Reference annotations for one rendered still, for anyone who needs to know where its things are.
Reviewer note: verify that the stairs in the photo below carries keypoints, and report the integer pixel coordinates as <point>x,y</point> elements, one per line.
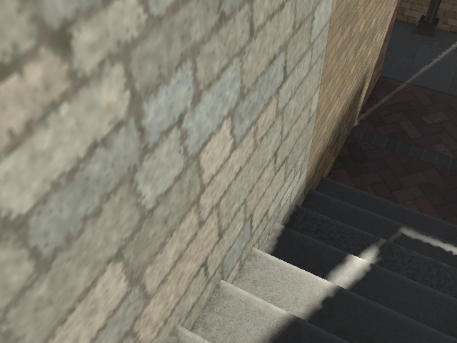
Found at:
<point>346,267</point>

